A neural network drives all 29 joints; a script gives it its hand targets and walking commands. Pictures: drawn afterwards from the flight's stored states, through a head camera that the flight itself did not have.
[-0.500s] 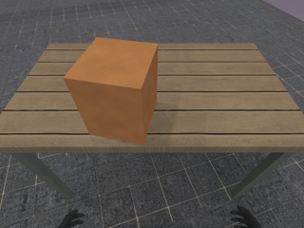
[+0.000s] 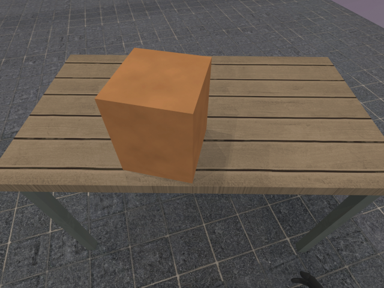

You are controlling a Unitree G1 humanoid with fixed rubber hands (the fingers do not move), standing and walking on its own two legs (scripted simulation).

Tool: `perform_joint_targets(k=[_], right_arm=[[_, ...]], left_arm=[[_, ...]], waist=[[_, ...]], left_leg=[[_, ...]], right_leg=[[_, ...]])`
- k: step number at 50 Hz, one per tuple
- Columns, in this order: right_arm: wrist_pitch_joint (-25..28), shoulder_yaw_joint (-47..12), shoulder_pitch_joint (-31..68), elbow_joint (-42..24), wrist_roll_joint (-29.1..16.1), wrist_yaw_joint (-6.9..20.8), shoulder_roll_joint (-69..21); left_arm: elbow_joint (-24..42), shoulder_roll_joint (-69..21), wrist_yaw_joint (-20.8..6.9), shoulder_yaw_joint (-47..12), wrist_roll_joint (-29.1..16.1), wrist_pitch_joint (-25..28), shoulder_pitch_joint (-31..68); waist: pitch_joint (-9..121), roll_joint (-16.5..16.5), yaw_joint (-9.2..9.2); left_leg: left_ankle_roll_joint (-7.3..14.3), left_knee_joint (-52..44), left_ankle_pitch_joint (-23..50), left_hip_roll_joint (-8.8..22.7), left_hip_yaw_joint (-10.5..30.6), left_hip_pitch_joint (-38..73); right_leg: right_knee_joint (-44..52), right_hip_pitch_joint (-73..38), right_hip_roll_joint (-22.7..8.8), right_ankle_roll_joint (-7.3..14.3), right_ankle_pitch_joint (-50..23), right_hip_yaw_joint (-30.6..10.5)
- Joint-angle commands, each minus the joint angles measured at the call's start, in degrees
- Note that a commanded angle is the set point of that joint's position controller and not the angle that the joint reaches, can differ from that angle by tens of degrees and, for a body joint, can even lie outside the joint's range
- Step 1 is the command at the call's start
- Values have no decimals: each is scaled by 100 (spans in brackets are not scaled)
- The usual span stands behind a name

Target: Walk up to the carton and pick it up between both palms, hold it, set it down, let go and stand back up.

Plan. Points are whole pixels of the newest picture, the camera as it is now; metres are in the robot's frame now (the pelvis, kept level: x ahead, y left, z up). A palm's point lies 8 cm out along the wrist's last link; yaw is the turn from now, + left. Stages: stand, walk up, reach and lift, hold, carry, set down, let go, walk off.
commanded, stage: walk up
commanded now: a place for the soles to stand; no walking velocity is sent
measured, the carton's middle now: (164, 117) +0.50 +0.09 +0.06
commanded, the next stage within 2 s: none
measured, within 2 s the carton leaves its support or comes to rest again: neither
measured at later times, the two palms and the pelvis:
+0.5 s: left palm out of the picture +0.02 +0.33 -0.11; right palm out of the picture +0.12 -0.23 -0.10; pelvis +0.02 +0.04 +0.00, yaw +2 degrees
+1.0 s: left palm (44, 259) +0.20 +0.36 -0.11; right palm (267, 281) +0.15 -0.15 -0.12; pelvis +0.09 +0.11 -0.01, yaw -4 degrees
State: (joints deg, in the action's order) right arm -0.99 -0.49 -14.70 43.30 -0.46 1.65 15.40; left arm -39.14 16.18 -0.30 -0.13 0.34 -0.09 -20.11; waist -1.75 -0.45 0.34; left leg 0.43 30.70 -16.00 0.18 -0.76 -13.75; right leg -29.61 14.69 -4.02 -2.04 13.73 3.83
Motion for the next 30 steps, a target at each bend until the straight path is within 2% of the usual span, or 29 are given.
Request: perform_joint_targets(k=[1,4,8,10,13,14,15,16,17,18,19,21,23,24,25,26,27,28,29,30], right_arm=[[146,248,34,-491,10,-41,870],[148,253,27,-498,-4,-48,889],[132,244,27,-502,11,-50,858],[131,241,-8,-501,11,-50,862],[124,243,2,-497,4,-54,858],[46,399,-84,-612,290,102,1033],[-21,387,126,-756,362,186,796],[-79,402,224,-905,418,248,627],[-129,436,315,-1017,454,296,647],[-132,478,258,-1063,437,322,691],[-124,517,164,-1111,391,331,681],[-87,559,0,-1152,326,373,566],[-42,562,-146,-1150,276,435,425],[-11,588,-276,-1127,273,453,430],[39,640,-641,-976,225,436,474],[100,711,-1146,-762,221,371,612],[158,807,-1661,-534,233,258,835],[199,887,-1907,-557,288,143,1303],[180,892,-1481,-781,298,42,1764],[115,887,-1069,-801,165,-40,1804]], left_arm=[[501,854,43,246,3,154,-88],[476,831,45,235,5,151,-52],[475,841,50,228,-8,140,-49],[452,839,52,230,-8,139,-56],[457,847,56,232,-2,129,-4],[268,996,171,530,271,154,-926],[98,1406,245,682,329,146,-1272],[62,1674,328,791,354,122,-1277],[74,1610,396,789,394,137,-1111],[63,1449,432,742,409,187,-985],[59,1357,451,714,421,233,-776],[46,1347,433,704,393,291,-436],[27,1339,388,736,358,302,-210],[38,1325,368,745,353,298,-78],[95,1281,328,716,324,263,185],[165,1086,289,643,298,217,309],[169,696,229,502,289,162,11],[352,224,151,313,200,119,-208],[592,168,162,336,109,33,-340],[600,548,222,435,135,-58,-258]], waist=[[194,87,-20],[182,102,-25],[163,-60,-28],[212,88,-37],[124,25,-39],[335,171,99],[-81,-360,320],[-470,-815,446],[-827,-679,436],[-884,-481,344],[-782,-451,213],[-587,-719,97],[-457,-1136,32],[-377,-1184,-58],[-254,-1030,-275],[-55,-575,-523],[276,317,-649],[308,1662,-806],[52,1947,-577],[-294,1393,-493]], left_leg=[[266,-675,610,538,635,-174],[268,-674,813,546,620,-148],[258,-634,823,518,603,-122],[255,-620,808,505,584,-85],[256,-661,767,517,608,-180],[348,23,-1441,153,208,-770],[148,903,-1774,-101,-169,-1877],[51,1953,-1675,134,-145,-2372],[8,2396,-1601,495,254,-2733],[-45,2564,-1319,644,439,-2772],[-64,2505,-1205,751,560,-2646],[-117,2086,-1045,708,420,-2007],[-130,1538,-768,613,148,-1318],[-81,1205,-517,575,36,-773],[-28,765,-45,400,-264,57],[20,428,403,136,-586,925],[35,275,314,-80,-637,1606],[325,-612,-650,734,716,1568],[959,-1773,-2197,1982,2891,587],[1495,-2093,-2927,2382,3337,-114]], right_leg=[[475,-194,-325,377,-295,-437],[431,-227,-322,360,-478,-410],[447,-213,-349,369,-508,-426],[446,-218,-360,372,-482,-436],[446,-248,-351,366,-473,-432],[628,-984,-575,709,1700,-877],[1276,-1344,-1292,1175,2837,-1900],[1797,-1092,-2186,1773,3265,-2794],[1959,-811,-2597,2079,2989,-3167],[1940,-709,-2514,2010,2629,-2945],[1868,-613,-2363,1855,2414,-2588],[1747,-316,-1875,1559,2002,-1752],[1497,14,-1482,1391,1652,-1016],[1310,374,-1339,1296,1642,-729],[929,878,-1101,1144,1732,-368],[126,1335,-782,948,1791,-23],[-1024,1644,-349,722,1937,327],[-2405,2140,177,455,2478,442],[-3286,2310,408,269,2846,-196],[-3768,2162,154,299,2618,-663]])
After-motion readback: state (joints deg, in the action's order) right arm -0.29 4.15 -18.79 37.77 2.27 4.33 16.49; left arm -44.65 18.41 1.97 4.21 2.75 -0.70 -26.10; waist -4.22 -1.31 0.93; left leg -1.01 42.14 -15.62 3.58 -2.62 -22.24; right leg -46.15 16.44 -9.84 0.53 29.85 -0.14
